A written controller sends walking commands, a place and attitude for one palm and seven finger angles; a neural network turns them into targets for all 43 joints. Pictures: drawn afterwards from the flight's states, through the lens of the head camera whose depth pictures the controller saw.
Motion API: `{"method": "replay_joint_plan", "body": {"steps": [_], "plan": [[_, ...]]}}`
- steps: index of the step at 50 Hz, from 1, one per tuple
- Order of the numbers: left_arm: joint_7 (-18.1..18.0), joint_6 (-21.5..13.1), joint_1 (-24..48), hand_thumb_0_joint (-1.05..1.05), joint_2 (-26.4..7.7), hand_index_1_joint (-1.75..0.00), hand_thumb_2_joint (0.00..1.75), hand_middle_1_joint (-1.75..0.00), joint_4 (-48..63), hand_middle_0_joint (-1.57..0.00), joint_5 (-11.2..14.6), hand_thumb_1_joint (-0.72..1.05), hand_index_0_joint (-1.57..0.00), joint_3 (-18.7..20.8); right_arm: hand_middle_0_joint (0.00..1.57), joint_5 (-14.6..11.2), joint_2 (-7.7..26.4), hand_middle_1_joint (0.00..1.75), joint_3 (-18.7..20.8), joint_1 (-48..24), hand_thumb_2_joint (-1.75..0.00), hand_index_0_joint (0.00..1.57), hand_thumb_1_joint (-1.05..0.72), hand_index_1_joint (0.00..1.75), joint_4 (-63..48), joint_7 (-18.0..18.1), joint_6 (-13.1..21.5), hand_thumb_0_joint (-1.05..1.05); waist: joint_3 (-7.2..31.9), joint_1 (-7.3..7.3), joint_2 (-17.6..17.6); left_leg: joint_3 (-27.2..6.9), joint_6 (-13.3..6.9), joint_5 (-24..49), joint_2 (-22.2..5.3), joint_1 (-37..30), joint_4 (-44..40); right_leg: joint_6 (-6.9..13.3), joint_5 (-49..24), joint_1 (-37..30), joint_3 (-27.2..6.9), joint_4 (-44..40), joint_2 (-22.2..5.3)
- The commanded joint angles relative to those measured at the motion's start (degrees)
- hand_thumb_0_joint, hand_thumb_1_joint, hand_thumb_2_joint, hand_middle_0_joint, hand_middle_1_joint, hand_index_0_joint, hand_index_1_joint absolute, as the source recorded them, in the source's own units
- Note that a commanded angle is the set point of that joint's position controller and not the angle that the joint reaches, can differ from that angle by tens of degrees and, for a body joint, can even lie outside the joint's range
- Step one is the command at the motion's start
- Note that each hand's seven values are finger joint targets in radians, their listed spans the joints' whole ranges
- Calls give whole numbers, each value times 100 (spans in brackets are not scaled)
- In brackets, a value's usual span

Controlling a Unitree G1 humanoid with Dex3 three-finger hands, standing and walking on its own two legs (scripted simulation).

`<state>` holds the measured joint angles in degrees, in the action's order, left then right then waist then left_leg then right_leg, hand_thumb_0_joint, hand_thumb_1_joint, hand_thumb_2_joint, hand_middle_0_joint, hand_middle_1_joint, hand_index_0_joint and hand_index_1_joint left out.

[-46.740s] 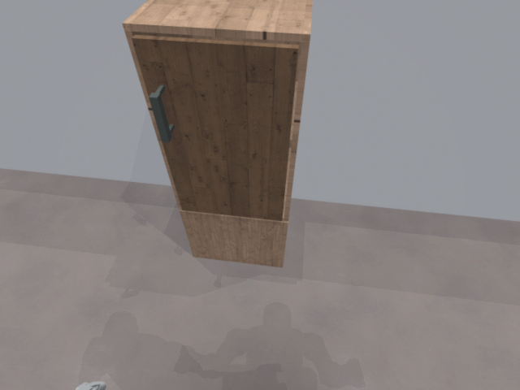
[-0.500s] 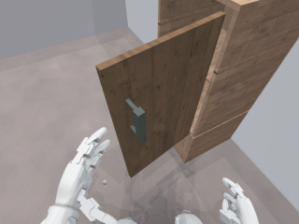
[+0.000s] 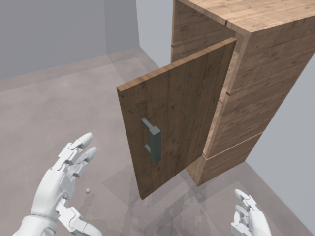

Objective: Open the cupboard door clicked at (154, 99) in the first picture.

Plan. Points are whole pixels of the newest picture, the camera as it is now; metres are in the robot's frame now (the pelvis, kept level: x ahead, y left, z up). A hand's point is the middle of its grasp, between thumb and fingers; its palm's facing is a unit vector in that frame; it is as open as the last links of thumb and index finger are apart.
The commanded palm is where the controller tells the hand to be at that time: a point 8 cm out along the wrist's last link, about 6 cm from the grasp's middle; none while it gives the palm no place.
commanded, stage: draw the hand back to the body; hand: left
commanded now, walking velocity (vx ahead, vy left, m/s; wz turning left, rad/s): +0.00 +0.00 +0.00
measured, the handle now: (150, 141) +0.34 +0.05 +0.07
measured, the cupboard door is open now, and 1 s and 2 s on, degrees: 100 100 100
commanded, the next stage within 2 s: step back with the hand held close in 1.10 s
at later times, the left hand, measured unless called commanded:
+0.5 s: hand (38, 162) +0.21 +0.23 +0.18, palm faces +0.33 -0.86 -0.40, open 11.8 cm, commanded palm +0.16 +0.28 +0.20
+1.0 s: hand (20, 150) +0.21 +0.25 +0.21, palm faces +0.43 -0.80 -0.41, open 7.5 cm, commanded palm +0.16 +0.29 +0.22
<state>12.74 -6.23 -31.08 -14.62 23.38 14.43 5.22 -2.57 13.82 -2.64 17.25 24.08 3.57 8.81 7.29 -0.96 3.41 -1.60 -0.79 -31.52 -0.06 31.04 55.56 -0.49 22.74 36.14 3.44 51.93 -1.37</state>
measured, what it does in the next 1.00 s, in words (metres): rises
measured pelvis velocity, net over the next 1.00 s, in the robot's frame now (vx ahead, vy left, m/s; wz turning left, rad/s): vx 0.02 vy -0.01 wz -0.03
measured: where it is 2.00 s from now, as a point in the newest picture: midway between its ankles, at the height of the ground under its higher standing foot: outside the picture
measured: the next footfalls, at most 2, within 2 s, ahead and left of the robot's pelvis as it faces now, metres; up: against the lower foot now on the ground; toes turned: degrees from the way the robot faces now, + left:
none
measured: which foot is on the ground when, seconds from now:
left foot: down 0.00-1.00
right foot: down 0.00-1.00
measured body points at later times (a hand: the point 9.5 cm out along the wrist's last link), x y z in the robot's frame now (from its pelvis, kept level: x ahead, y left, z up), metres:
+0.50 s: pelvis +0.02 +0.01 +0.04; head +0.00 -0.01 +0.49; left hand +0.19 +0.27 +0.20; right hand +0.19 -0.21 -0.04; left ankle -0.03 +0.11 -0.69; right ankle +0.04 -0.13 -0.69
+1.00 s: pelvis +0.02 -0.01 +0.05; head +0.00 -0.03 +0.50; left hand +0.18 +0.29 +0.23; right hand +0.20 -0.23 -0.03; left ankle -0.03 +0.11 -0.69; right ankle +0.04 -0.13 -0.69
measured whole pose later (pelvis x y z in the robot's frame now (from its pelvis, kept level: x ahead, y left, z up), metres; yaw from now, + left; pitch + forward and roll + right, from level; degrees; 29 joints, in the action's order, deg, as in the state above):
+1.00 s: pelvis +0.02 -0.01 +0.05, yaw -2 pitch -4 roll -1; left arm -6.6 -5.6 -26.6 -18.7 22.4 2.8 18.9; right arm 0.2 12.9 -0.5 11.8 36.8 4.1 8.3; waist -0.9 -4.2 4.3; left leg 0.7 -0.3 -18.8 -0.6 2.9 25.2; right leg -0.2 11.7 9.8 1.4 25.0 -0.2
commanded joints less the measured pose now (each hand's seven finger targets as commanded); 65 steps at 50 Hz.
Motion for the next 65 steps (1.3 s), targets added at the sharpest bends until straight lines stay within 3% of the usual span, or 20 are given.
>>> {"method": "replay_joint_plan", "body": {"steps": [1, 2, 3, 4, 8, 9, 14, 19, 30, 33, 36, 39, 46, 49, 60, 61, 62, 63, 64, 65], "plan": [[122, -273, 356, 0, -587, -30, 37, -30, 1416, -16, 189, -32, -16, 604, 20, -37, 579, 30, 226, -504, -90, 20, -90, 30, -926, 76, 482, 0, 519, -12, -125, -92, 104, 1875, 64, -9, -1216, 142, -1242, -1242, 129, -804, 208], [-800, -219, 528, 0, -1432, -30, 39, -30, 2132, -16, -769, -29, -16, 824, 20, 99, 511, 30, 307, -397, -90, 20, -90, 30, -970, 225, 431, 0, 601, -312, 36, 13, 72, 1928, -33, 52, -1517, 200, -1148, -1526, -208, -1031, 103], [-1219, -43, 155, 0, -1049, -30, 40, -30, 1834, -16, -894, -26, -16, 723, 20, 148, 406, 30, 260, -389, -90, 20, -90, 30, -861, 253, 429, 0, 238, -194, -159, 33, 82, 1630, -12, 70, -1592, 207, -889, -1390, -165, -1208, 126], [-1412, 62, 65, 0, -612, -30, 42, -30, 1733, -16, -987, -22, -16, 342, 20, 155, 407, 30, 222, -386, -90, 20, -90, 30, -804, 238, 391, 0, -51, -109, 29, 47, 88, 1540, -26, 28, -1670, 194, -794, -1364, -130, -1252, 104], [-1819, 125, 65, 0, -871, -30, 48, -30, 1565, -16, -1192, -8, -16, 628, 20, 188, 459, 30, 261, -492, -90, 20, -90, 30, -624, 261, 292, 0, 8, -153, -336, 55, 52, 1853, -81, -380, -1909, 187, -1086, -1819, -102, -1534, 78], [-1849, 99, 107, 0, -825, -30, 50, -30, 1625, -17, -1227, -5, -17, 600, 20, 192, 452, 30, 260, -533, -90, 20, -90, 30, -613, 273, 288, 0, 28, -131, -274, 93, 45, 1881, -77, -523, -1966, 174, -1119, -1878, -117, -1581, 59], [-2003, 5, 301, 0, -1017, -30, 57, -30, 1635, -17, -1286, 13, -17, 876, 20, 217, 442, 30, 225, -686, -90, 20, -90, 30, -384, 296, 346, 0, -88, -189, 65, 83, 69, 2247, -91, -957, -2385, 184, -1344, -2285, -97, -1857, 37], [-2045, -61, 365, 0, -1080, -30, 64, -30, 1492, -18, -1272, 31, -18, 1119, 20, 225, 444, 30, 243, -821, -90, 20, -90, 30, -164, 268, 420, 0, -217, -217, -170, 70, 101, 2656, -143, -1295, -2702, 162, -1590, -2596, -77, -2111, 60], [-2055, -220, 732, 0, -1375, -30, 81, -30, 1259, -19, -1208, 69, -19, 1828, 20, 233, 456, 30, 317, -1066, -90, 20, -90, 30, 156, 183, 384, 0, -401, -293, 52, 174, 135, 3088, -174, -1797, -3207, 166, -1942, -3102, -132, -2587, 89], [-2087, -261, 821, 0, -1635, -30, 86, -30, 1226, -20, -1192, 80, -20, 2184, 20, 243, 469, 30, 350, -1128, -90, 20, -90, 30, 218, 179, 380, 0, -289, -350, -33, 236, 102, 3166, -165, -1913, -3256, 175, -2119, -3295, -165, -2700, 97], [-2079, -292, 1036, 0, -1623, -30, 90, -30, 1232, -20, -1168, 90, -20, 2257, 20, 239, 450, 30, 356, -1147, -90, 20, -90, 30, 276, 150, 358, 0, -376, -317, 173, 256, 121, 3190, -167, -2018, -3335, 165, -2107, -3265, -172, -2775, 94], [-2011, -246, 829, 0, -1262, -30, 90, -30, 840, -20, -1146, 90, -20, 1931, 20, 230, 464, 30, 378, -1151, -90, 20, -90, 30, 318, 121, 318, 0, -603, -266, 28, 279, 91, 3153, -188, -2076, -3381, 133, -2070, -3173, -153, -2866, 88], [-2031, -311, 931, 0, -1514, -30, 90, -30, 1164, -20, -1168, 90, -20, 2122, 20, 262, 467, 30, 407, -1233, -90, 20, -90, 30, 300, 119, 291, 0, -212, -338, -68, 295, 53, 3171, -140, -2190, -3429, 140, -2222, -3470, -199, -2899, 92], [-2047, -305, 1000, 0, -1571, -30, 90, -30, 1173, -20, -1188, 90, -20, 2163, 20, 265, 441, 30, 392, -1274, -90, 20, -90, 30, 332, 132, 309, 0, -333, -333, 142, 312, 65, 3122, -121, -2195, -3440, 150, -2214, -3442, -223, -2950, 84], [-2034, -349, 990, 0, -1496, -30, 90, -30, 959, -20, -1165, 90, -20, 2108, 20, 259, 430, 30, 414, -1307, -90, 20, -90, 30, 376, 133, 332, 0, -519, -327, -119, 327, 24, 2639, -123, -2201, -3528, 131, -1816, -3348, -238, -3117, 101], [-2044, -396, 1521, 0, -1590, -30, 90, -30, 1341, -20, -1187, 90, -20, 2093, 20, 254, 442, 30, 402, -1364, -90, 20, -90, 30, 373, 130, 348, 0, -411, -296, 30, 321, 20, 2616, -96, -2256, -3526, 138, -1802, -3361, -268, -3128, 101], [-2091, -663, 1947, 0, -2232, -30, 90, -30, 1338, -20, -1203, 90, -20, 2867, 20, 217, 563, 30, 375, -1197, -90, 20, -90, 30, 195, 143, 230, 0, -916, -11, -358, 314, -73, 2049, -165, -1869, -3386, 151, -2060, -2772, -957, -3477, -103], [-2062, -753, 1819, 0, -2185, -30, 90, -30, 998, -20, -1244, 90, -20, 2846, 20, 235, 492, 30, 365, -1184, -90, 20, -90, 30, 284, 158, 137, 0, -948, -11, -518, 214, -85, 1809, -99, -1825, -3308, 169, -1885, -2682, -1005, -3609, -229], [-2004, -741, 1079, 0, -1723, -30, 90, -30, 568, -20, -1249, 90, -20, 2531, 20, 264, 512, 30, 402, -1201, -90, 20, -90, 30, 310, 152, 56, 0, -820, 22, -616, 237, -93, 1938, -124, -1923, -3257, 181, -1989, -2661, -1022, -3608, -264], [-1967, -758, 764, 0, -1543, -30, 90, -30, 582, -20, -1266, 90, -20, 2354, 20, 273, 566, 30, 431, -1209, -90, 20, -90, 30, 274, 119, -10, 0, -609, 26, -470, 279, -83, 2113, -143, -1990, -3264, 175, -2199, -2732, -979, -3529, -276]]}}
